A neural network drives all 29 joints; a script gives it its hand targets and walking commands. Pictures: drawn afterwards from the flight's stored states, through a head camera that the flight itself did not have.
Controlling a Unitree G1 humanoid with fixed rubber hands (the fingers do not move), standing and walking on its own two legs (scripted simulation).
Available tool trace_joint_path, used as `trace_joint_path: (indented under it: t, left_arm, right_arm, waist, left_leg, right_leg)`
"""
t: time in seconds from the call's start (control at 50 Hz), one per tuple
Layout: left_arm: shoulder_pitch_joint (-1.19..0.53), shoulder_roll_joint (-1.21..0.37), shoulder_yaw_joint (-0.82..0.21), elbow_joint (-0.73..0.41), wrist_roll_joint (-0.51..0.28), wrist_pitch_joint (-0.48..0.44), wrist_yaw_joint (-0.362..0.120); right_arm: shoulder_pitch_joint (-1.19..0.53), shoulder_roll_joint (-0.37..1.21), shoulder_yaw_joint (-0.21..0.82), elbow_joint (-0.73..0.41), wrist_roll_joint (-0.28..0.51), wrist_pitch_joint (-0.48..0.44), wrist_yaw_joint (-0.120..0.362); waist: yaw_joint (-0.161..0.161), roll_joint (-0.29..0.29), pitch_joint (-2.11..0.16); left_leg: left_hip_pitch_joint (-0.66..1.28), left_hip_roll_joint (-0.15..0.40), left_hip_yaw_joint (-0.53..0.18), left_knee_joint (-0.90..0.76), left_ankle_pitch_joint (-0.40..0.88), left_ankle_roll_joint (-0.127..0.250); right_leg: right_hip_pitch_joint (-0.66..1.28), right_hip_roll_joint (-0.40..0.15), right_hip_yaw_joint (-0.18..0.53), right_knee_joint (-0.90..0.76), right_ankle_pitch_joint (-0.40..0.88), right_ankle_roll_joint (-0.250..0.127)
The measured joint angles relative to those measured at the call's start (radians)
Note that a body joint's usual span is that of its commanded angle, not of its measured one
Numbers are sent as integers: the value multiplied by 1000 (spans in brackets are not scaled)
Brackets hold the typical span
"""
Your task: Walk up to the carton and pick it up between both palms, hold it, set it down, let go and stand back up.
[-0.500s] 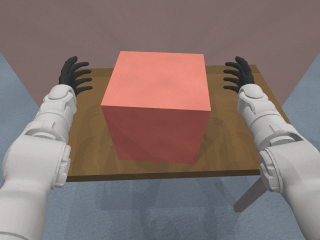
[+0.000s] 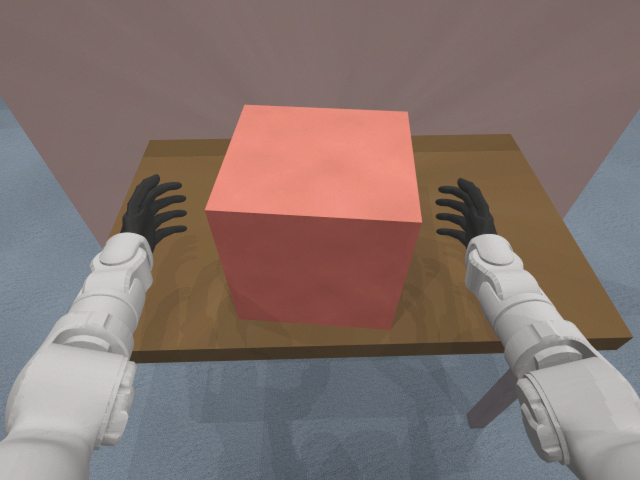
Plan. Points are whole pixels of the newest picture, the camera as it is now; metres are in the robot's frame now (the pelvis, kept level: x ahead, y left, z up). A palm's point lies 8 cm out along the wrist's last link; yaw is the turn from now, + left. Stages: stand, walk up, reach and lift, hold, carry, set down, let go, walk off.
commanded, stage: set down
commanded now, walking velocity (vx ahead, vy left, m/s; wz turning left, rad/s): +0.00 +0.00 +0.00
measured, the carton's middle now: (319, 220) +0.49 -0.03 +0.01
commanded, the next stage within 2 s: none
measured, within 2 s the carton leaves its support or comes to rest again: neither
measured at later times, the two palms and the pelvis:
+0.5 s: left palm (131, 284) +0.36 +0.23 +0.06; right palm (474, 277) +0.33 -0.21 +0.05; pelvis +0.00 +0.00 +0.00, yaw +0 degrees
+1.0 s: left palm (115, 388) +0.25 +0.25 -0.01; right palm (471, 339) +0.27 -0.20 +0.00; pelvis +0.01 +0.00 +0.00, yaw +0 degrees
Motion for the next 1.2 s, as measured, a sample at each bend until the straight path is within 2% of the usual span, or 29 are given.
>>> trace_joint_path:
  t: [0.08,0.2,0.44,0.6,0.7,0.8,0.88,1.2]
  left_arm:
    - [90,0,0,-121,0,7,-1]
    - [168,1,0,-222,0,33,-2]
    - [264,3,1,-284,7,52,-17]
    - [362,3,1,-306,7,-1,-20]
    - [498,3,0,-421,7,-37,-23]
    - [598,3,0,-490,7,-51,-23]
    - [692,3,0,-555,7,-71,-27]
    - [872,3,1,-638,7,-173,-26]
  right_arm:
    - [86,1,1,-84,0,-14,-1]
    - [169,9,-2,-163,1,-16,-4]
    - [255,19,-5,-229,1,-19,-7]
    - [353,50,-18,-296,1,-18,-13]
    - [459,70,-22,-363,0,-53,-15]
    - [551,74,-34,-429,0,-71,-15]
    - [609,82,-41,-472,0,-102,-16]
    - [754,128,-65,-501,0,-146,-16]
  waist:
    - [11,-1,17]
    - [21,-1,22]
    - [30,-1,54]
    - [39,-2,74]
    - [46,-2,82]
    - [65,-2,88]
    - [67,-2,101]
    - [81,-4,115]
  left_leg:
    - [20,0,0,-2,-4,0]
    - [39,0,0,-2,-8,0]
    - [122,0,0,-15,-12,0]
    - [138,0,0,-18,-13,0]
    - [157,0,0,-19,-21,0]
    - [169,0,0,-19,-27,0]
    - [186,0,0,-19,-30,0]
    - [207,0,0,-19,-41,0]
  right_leg:
    - [19,0,0,0,-5,0]
    - [38,0,0,0,-10,0]
    - [116,0,0,-3,-18,-3]
    - [130,0,0,-3,-21,-4]
    - [150,0,0,-3,-30,-5]
    - [161,0,0,-3,-36,-6]
    - [178,0,0,-3,-39,-6]
    - [199,0,0,-3,-50,-8]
